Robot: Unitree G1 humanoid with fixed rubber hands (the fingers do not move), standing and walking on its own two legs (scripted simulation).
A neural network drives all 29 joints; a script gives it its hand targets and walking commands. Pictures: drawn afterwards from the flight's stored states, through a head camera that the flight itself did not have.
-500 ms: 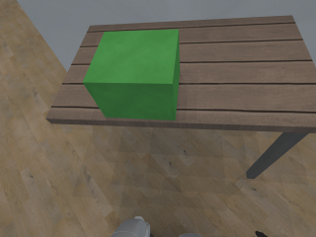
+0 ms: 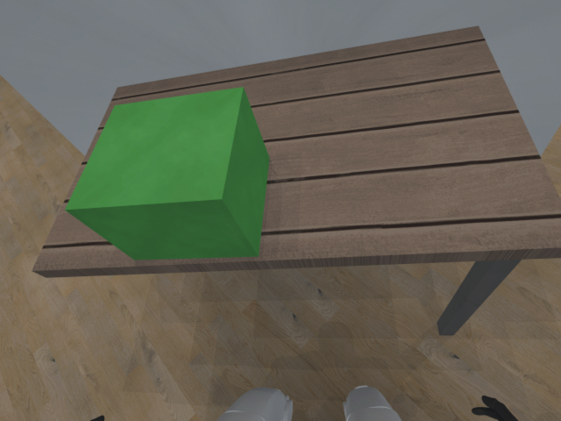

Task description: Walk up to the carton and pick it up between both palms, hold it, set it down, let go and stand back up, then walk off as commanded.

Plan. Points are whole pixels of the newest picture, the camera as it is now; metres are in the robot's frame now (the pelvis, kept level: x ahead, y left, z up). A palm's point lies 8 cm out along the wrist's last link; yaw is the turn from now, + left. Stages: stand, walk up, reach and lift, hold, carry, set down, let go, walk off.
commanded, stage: walk off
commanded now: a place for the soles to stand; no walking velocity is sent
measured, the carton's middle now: (185, 179) +0.49 +0.16 +0.04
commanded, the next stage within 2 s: none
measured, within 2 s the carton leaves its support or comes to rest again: neither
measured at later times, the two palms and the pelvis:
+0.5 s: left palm out of the picture +0.12 +0.47 -0.13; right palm (395, 411) +0.15 -0.13 -0.13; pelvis +0.05 +0.18 -0.01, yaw +3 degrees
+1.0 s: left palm out of the picture +0.16 +0.71 -0.19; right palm (225, 331) +0.26 +0.11 -0.07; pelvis +0.10 +0.40 -0.02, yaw +11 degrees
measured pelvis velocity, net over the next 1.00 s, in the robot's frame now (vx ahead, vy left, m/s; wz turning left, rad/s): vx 0.10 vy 0.40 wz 0.19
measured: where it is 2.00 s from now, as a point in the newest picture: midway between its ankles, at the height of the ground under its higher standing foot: (232, 384)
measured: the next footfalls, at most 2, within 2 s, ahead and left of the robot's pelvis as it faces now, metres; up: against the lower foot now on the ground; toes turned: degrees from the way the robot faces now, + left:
left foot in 0.34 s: +0.06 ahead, +0.22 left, +0.00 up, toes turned -6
right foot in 0.70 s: +0.13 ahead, +0.10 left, +0.00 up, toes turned +14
